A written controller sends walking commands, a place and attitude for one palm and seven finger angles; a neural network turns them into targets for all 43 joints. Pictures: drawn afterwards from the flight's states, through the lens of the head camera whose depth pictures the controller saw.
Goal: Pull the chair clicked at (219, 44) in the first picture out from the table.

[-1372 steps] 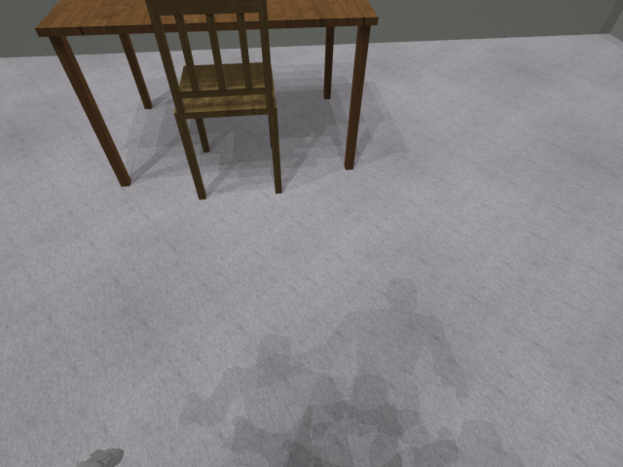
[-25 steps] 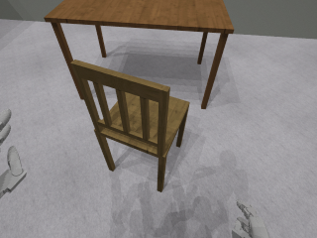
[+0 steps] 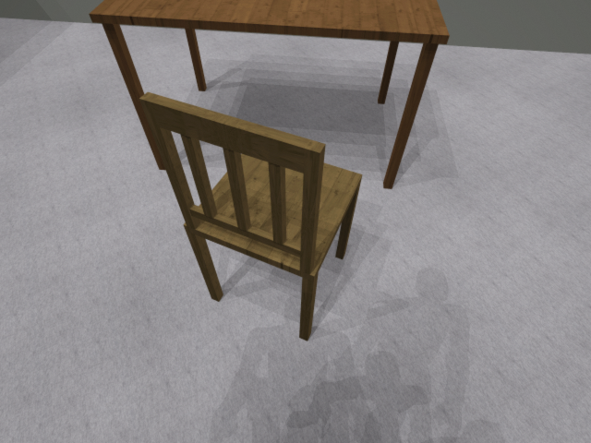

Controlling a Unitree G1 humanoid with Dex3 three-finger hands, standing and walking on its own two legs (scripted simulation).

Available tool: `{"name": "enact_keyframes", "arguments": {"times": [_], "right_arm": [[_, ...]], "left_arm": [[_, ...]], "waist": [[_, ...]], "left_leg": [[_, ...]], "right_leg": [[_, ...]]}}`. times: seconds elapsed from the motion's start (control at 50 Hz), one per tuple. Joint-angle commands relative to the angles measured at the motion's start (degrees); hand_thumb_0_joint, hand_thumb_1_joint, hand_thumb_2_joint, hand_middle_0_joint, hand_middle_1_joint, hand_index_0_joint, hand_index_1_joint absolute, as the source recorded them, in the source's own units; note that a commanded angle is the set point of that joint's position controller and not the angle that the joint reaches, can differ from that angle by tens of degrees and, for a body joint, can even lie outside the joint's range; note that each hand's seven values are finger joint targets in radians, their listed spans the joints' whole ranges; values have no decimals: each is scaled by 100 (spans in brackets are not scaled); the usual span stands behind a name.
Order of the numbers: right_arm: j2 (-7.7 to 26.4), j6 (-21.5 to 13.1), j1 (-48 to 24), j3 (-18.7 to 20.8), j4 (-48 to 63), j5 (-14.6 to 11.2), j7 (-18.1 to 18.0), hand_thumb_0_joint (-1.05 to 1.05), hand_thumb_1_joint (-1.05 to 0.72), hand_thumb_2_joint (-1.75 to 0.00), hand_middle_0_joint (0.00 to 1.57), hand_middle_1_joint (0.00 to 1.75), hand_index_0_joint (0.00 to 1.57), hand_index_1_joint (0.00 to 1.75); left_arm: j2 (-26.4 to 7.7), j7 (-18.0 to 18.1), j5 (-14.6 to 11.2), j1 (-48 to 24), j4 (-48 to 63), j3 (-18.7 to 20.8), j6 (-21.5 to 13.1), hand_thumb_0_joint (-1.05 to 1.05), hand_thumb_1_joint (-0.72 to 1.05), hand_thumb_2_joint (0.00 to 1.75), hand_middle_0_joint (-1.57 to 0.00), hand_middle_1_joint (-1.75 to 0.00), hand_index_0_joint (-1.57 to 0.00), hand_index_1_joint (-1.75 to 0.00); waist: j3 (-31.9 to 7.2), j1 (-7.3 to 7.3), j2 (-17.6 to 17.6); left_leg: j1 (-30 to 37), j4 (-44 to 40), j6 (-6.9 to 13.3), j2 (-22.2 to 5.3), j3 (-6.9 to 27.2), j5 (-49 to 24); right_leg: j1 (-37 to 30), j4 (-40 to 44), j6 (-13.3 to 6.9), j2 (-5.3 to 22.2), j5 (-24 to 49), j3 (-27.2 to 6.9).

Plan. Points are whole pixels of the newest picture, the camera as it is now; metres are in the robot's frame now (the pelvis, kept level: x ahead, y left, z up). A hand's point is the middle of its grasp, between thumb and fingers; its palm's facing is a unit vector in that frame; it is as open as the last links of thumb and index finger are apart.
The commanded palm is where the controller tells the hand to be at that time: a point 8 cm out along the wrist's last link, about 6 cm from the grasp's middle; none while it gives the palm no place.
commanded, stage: let the arm hang, fingers relaxed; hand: left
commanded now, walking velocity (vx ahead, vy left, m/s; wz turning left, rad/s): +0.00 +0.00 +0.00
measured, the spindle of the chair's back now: (238, 191) +0.61 +0.16 -0.11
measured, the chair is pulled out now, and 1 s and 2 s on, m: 0.60 0.60 0.60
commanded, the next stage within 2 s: look to check the result in 0.60 s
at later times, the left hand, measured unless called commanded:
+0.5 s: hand out of the picture +0.00 +0.14 -0.17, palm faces +0.01 -0.99 -0.17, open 7.3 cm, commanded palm none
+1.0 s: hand out of the picture +0.01 +0.14 -0.17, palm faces +0.02 -0.99 -0.17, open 7.3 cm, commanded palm none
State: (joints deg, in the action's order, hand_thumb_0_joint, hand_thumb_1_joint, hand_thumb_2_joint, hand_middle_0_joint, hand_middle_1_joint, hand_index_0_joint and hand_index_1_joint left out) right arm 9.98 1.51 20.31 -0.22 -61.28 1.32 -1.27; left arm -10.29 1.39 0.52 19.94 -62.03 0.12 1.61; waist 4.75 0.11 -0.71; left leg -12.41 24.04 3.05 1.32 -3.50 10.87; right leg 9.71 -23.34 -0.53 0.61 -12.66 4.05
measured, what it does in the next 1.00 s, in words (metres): stands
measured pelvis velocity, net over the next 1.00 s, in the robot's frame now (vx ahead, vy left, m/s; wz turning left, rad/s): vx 0.03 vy -0.01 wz -0.02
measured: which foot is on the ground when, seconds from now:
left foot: down 0.00-1.00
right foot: down 0.00-1.00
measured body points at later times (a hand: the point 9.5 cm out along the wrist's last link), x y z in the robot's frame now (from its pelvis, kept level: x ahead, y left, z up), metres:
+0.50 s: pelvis +0.01 -0.01 +0.00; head +0.02 -0.02 +0.45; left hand +0.00 +0.20 -0.16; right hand -0.02 -0.20 -0.17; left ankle +0.02 +0.08 -0.74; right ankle +0.00 -0.11 -0.74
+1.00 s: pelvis +0.03 -0.01 +0.00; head +0.05 -0.02 +0.45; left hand +0.02 +0.19 -0.16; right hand +0.00 -0.21 -0.17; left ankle +0.02 +0.08 -0.74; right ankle +0.00 -0.11 -0.74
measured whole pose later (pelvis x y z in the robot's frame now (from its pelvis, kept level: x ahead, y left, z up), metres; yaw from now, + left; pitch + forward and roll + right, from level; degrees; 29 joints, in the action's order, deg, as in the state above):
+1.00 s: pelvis +0.03 -0.01 +0.00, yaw -1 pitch -1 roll +0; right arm 6.3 -0.4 17.8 -0.4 -64.6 1.0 -2.2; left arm -5.6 2.4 0.3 17.8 -64.3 -0.3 -0.3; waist 3.4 0.3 -1.0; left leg -8.6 22.8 1.9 0.7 -4.3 13.2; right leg 6.8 -23.2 -1.3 -0.1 -15.3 3.0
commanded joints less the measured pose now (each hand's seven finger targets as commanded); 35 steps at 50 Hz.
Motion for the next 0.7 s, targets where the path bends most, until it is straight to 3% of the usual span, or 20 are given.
{"name": "enact_keyframes", "arguments": {"times": [0.0,0.14,0.4,0.52,0.68], "right_arm": [[425,-132,320,106,173,-31,-41,0,-90,-90,20,30,20,30],[226,-141,520,74,-44,-37,-62,0,-90,-90,20,30,20,30],[3,-191,463,67,-202,-29,-78,0,-90,-90,20,30,20,30],[-5,-220,465,72,-209,-37,-96,0,-90,-90,20,30,20,30],[12,-224,445,71,-236,-44,-111,0,-90,-90,20,30,20,30]], "left_arm": [[-364,43,-8,224,40,33,-175,0,90,90,-20,-30,-20,-30],[-197,89,-10,345,-181,12,-190,0,90,90,-20,-30,-20,-30],[-24,121,-3,374,-174,44,-224,0,90,90,-20,-30,-20,-30],[-24,121,-11,391,-130,67,-237,0,90,90,-20,-30,-20,-30],[-21,125,-20,350,-133,67,-241,0,90,90,-20,-30,-20,-30]], "waist": [[-73,17,10],[145,29,179],[288,28,88],[66,20,42],[47,25,34]], "left_leg": [[9,-778,52,-730,867,660],[-46,-706,50,-696,784,489],[85,-619,11,-659,639,88],[267,-526,14,-659,611,-284],[368,-489,10,-676,589,-553]], "right_leg": [[195,443,-253,485,-181,-573],[368,416,-262,471,-202,-618],[455,382,-239,478,108,-719],[261,383,-231,510,378,-695],[160,401,-232,521,569,-696]]}}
